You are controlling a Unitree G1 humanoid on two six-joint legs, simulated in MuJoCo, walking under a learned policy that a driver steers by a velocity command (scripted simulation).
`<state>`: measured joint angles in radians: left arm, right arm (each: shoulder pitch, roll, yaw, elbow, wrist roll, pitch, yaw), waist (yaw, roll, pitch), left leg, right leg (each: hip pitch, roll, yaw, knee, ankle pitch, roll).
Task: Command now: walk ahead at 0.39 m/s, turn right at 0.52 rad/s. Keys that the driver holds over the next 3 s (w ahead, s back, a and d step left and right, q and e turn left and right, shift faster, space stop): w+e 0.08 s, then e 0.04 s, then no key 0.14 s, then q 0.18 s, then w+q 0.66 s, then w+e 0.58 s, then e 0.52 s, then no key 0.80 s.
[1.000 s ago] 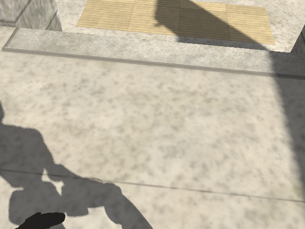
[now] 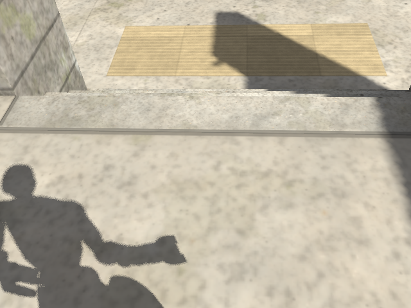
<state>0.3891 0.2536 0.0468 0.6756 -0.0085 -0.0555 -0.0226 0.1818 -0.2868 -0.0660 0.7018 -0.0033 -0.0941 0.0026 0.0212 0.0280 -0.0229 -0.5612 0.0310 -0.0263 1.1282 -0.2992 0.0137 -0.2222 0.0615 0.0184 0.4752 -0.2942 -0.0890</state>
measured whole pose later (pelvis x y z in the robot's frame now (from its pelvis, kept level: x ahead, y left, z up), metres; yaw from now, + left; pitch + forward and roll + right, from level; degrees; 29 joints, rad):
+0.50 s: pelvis +0.18 +0.02 -0.01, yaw -7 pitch +2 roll +0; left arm 0.23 0.28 0.05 0.69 0.00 0.01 0.03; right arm 0.14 -0.25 -0.04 0.74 0.00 -0.04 0.02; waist -0.01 -0.02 0.05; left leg -0.40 -0.08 -0.04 0.43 -0.06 0.06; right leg -0.42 0.01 0.08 1.02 -0.51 0.05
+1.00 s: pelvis +0.31 +0.01 +0.00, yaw +11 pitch +2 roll +0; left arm 0.41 0.26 0.06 0.76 0.01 -0.08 0.02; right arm 0.15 -0.29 -0.08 0.67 0.02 -0.01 0.04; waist 0.08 0.04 -0.02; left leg -0.71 0.06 -0.06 0.89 -0.05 -0.03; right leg 0.01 -0.06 -0.15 0.27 -0.30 0.03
